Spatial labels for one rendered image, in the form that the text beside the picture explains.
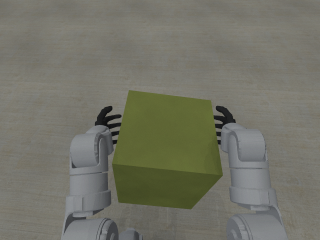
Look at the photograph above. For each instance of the robot right hand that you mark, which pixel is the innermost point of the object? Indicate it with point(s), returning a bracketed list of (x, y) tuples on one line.
[(227, 118)]

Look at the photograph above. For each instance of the robot left hand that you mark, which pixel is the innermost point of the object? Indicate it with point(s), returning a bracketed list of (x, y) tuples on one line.
[(102, 120)]

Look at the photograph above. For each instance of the robot left forearm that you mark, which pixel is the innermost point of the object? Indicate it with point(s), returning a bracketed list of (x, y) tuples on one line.
[(88, 163)]

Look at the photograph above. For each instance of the carton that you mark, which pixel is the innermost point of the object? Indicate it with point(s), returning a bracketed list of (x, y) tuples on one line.
[(167, 152)]

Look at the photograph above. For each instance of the robot right upper arm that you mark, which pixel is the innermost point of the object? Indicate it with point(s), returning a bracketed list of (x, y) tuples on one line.
[(254, 226)]

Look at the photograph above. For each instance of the robot left upper arm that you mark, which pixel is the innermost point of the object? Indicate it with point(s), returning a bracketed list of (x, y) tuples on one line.
[(92, 229)]

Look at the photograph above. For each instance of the robot left thigh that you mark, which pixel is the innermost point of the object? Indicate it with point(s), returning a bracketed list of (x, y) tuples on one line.
[(130, 235)]

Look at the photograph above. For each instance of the robot right forearm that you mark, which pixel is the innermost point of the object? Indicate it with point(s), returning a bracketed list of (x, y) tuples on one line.
[(250, 177)]

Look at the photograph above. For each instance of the left robot shin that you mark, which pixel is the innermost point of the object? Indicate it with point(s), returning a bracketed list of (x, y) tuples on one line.
[(130, 229)]

